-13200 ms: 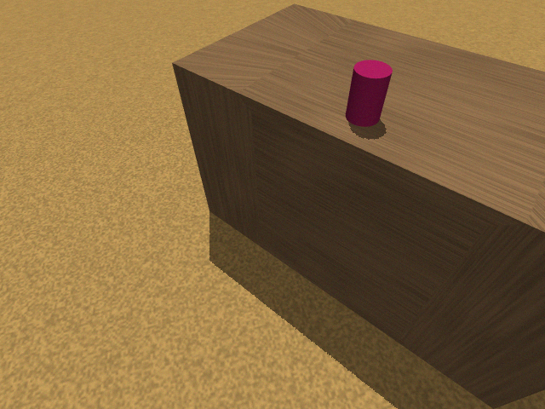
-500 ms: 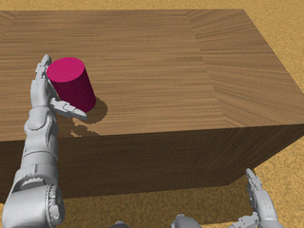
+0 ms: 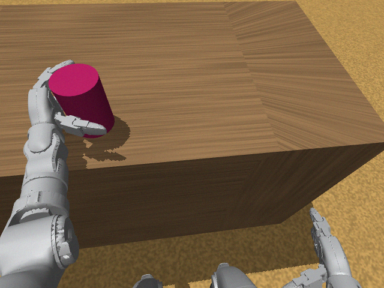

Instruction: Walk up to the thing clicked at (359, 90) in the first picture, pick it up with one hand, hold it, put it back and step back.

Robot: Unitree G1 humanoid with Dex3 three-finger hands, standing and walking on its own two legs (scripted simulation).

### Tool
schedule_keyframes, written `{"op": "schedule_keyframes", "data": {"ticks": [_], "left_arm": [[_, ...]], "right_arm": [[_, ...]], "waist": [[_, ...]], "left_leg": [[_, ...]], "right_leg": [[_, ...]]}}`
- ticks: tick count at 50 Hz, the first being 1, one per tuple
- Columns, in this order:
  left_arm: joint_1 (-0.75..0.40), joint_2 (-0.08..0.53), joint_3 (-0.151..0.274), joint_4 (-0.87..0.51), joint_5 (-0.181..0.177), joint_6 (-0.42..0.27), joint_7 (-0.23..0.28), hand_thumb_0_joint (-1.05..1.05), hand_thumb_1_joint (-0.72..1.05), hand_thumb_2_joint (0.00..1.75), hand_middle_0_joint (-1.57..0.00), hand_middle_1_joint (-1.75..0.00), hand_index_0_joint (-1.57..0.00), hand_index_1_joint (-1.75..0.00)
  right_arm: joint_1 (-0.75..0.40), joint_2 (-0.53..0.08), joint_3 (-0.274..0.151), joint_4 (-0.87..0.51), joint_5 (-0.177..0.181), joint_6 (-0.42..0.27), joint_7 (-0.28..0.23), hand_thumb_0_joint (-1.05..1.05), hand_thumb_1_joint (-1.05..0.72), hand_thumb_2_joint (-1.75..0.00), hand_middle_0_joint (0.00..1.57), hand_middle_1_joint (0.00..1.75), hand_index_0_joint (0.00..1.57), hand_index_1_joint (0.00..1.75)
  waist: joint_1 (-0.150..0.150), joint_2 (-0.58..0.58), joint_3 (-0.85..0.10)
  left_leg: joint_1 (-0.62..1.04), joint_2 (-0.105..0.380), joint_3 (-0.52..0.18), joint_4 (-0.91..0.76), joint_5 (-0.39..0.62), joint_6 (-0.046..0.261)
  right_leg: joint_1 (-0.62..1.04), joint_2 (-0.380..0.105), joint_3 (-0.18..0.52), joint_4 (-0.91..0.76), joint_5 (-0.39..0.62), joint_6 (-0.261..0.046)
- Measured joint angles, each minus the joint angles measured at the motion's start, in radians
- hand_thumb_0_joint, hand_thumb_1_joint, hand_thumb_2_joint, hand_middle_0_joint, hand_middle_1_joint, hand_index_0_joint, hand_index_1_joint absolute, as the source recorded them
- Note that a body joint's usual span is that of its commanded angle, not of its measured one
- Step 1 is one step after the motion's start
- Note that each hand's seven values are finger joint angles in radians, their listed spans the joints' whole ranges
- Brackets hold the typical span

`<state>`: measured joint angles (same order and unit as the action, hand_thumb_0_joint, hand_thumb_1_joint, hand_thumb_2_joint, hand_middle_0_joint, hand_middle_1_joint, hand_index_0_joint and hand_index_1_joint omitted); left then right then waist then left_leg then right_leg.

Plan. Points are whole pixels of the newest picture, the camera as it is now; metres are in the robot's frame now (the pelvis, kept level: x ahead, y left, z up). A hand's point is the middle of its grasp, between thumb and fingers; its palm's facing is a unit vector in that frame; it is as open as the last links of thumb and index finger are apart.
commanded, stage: close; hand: left
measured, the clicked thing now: (85, 103) +0.49 +0.18 +0.09
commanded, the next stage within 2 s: settle in 0.30 s
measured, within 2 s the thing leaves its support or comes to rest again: leaves its support in 0.60 s
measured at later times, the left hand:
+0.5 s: hand (82, 103) +0.48 +0.18 +0.10, palm faces +0.14 -0.99 +0.00, open 11.6 cm
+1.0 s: hand (75, 85) +0.48 +0.18 +0.15, palm faces +0.13 -0.99 +0.00, open 11.7 cm
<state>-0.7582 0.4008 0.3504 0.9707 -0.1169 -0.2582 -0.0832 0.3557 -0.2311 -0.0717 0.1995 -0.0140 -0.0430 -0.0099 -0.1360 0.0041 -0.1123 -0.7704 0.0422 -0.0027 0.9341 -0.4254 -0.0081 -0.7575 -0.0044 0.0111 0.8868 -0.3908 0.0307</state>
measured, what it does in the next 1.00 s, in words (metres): stands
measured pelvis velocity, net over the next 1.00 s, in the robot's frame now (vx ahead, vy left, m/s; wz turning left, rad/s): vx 0.01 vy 0.00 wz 0.00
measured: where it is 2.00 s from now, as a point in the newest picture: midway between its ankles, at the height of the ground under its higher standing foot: outside the picture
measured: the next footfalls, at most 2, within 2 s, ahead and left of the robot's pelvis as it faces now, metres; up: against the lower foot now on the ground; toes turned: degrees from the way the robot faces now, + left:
none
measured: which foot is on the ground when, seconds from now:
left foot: down 0.00-1.00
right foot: down 0.00-1.00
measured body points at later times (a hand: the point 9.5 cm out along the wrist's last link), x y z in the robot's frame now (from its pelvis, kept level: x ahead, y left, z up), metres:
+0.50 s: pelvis +0.01 +0.00 +0.00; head +0.08 +0.01 +0.45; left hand +0.46 +0.24 +0.11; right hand +0.15 -0.26 -0.04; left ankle +0.01 +0.12 -0.69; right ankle +0.02 -0.14 -0.69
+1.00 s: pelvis +0.01 +0.00 +0.01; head +0.07 +0.00 +0.46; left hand +0.47 +0.23 +0.15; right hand +0.16 -0.26 -0.05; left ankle +0.01 +0.12 -0.69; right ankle +0.02 -0.14 -0.69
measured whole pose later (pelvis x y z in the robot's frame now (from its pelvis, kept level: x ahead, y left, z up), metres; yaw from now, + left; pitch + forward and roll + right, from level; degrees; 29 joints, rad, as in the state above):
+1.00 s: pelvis +0.01 +0.00 +0.01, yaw +0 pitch +12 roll -1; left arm -0.74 0.36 0.30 0.85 -0.14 -0.12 -0.06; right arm 0.32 -0.22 -0.07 0.32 0.02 -0.02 -0.03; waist -0.09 0.03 -0.12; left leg -0.64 0.04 0.00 0.85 -0.41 -0.01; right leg -0.64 -0.01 0.01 0.81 -0.39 0.03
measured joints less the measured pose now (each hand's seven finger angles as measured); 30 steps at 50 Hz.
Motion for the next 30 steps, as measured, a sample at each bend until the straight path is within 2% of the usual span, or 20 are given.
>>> {"op": "schedule_keyframes", "data": {"ticks": [10,20,25,30], "left_arm": [[-0.011,-0.009,-0.018,0.006,0.001,0.003,0.012,-0.02,-0.42,0.41,-0.76,-0.61,-0.77,-0.61],[0.022,-0.039,-0.028,-0.035,-0.002,0.011,0.022,-0.01,-0.54,0.79,-0.71,-0.79,-0.72,-0.79],[0.039,-0.048,-0.032,-0.062,0.000,0.017,0.032,-0.01,-0.54,1.00,-0.67,-0.86,-0.68,-0.86],[0.041,-0.049,-0.041,-0.081,-0.004,0.031,0.029,-0.01,-0.58,1.06,-0.64,-0.92,-0.65,-0.92]], "right_arm": [[-0.006,0.004,0.003,0.016,0.001,0.004,-0.004,-0.01,0.49,-0.05,0.05,0.05,0.05,0.06],[0.003,0.014,0.014,0.014,0.002,0.009,0.001,-0.01,0.48,-0.05,0.05,0.05,0.05,0.06],[0.000,0.016,0.014,0.024,0.004,0.019,0.000,-0.01,0.48,-0.06,0.05,0.05,0.05,0.06],[-0.007,0.013,0.006,0.036,0.010,0.022,-0.008,-0.01,0.48,-0.06,0.05,0.05,0.05,0.06]], "waist": [[0.007,0.005,-0.010],[0.016,0.009,-0.017],[0.021,0.012,-0.014],[0.026,0.011,-0.011]], "left_leg": [[-0.007,-0.001,0.002,0.005,-0.003,0.003],[0.006,-0.002,0.002,-0.002,-0.006,0.003],[0.013,-0.002,0.002,-0.004,-0.008,0.002],[0.026,-0.004,0.002,-0.012,-0.007,0.001]], "right_leg": [[-0.006,-0.001,0.002,0.001,-0.001,0.003],[0.007,-0.002,0.001,-0.005,-0.005,0.003],[0.013,-0.003,0.002,-0.003,-0.008,0.003],[0.023,-0.004,0.002,-0.007,-0.009,0.001]]}}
